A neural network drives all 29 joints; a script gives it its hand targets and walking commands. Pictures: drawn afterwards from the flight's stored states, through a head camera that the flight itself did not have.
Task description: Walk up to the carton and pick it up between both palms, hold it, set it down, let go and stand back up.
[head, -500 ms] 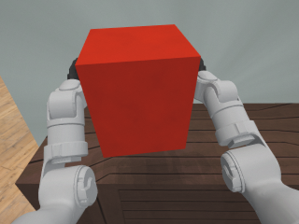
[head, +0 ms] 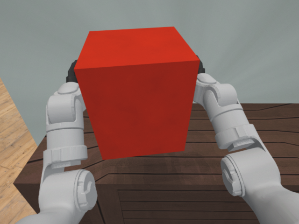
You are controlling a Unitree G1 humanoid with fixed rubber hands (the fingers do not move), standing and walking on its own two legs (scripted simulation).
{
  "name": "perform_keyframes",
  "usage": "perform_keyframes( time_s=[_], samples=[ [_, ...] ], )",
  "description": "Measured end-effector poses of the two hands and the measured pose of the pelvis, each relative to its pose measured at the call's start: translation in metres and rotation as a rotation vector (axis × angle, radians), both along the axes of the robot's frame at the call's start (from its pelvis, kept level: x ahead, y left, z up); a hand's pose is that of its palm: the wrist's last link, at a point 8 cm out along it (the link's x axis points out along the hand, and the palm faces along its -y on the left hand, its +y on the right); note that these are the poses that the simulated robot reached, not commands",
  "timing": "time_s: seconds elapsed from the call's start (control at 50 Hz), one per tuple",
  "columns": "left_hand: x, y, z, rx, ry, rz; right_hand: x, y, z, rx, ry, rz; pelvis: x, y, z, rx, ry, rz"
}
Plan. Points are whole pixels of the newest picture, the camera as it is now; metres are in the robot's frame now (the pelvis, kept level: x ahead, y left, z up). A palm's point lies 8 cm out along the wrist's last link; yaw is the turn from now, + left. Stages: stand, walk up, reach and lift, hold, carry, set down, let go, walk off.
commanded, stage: hold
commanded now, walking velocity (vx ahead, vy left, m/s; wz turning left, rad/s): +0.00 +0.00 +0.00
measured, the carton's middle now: (138, 93) +0.36 +0.00 +0.25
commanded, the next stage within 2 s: none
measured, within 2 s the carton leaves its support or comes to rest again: neither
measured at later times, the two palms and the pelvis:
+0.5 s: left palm (74, 87) +0.37 +0.16 +0.27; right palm (196, 79) +0.37 -0.15 +0.27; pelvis +0.00 +0.00 +0.00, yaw +0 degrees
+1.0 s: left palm (75, 88) +0.36 +0.15 +0.27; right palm (198, 80) +0.36 -0.15 +0.27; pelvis +0.00 +0.00 +0.00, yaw +0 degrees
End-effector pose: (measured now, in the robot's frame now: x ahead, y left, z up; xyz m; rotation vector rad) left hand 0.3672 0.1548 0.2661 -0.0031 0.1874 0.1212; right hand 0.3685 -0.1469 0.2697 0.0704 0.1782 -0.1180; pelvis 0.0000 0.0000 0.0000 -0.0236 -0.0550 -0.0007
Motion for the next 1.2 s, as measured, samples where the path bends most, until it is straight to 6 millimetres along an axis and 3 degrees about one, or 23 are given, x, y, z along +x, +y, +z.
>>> perform_keyframes(
  time_s=[0.3,0.76,1.2],
  samples=[
    [-0.001,0.002,0.006,-0.007,-0.004,0.001,-0.001,0.002,0.006,0.003,-0.001,-0.003,-0.001,0.001,0.000,0.002,0.003,-0.006],
    [0.001,-0.001,0.002,0.012,0.003,0.001,0.001,-0.001,-0.002,0.000,0.009,0.002,0.001,0.002,0.000,-0.002,0.006,-0.005],
    [-0.004,0.000,0.012,0.001,-0.011,0.004,-0.005,0.000,0.008,0.007,-0.001,-0.001,-0.006,0.000,0.000,0.002,-0.001,-0.007]
  ],
)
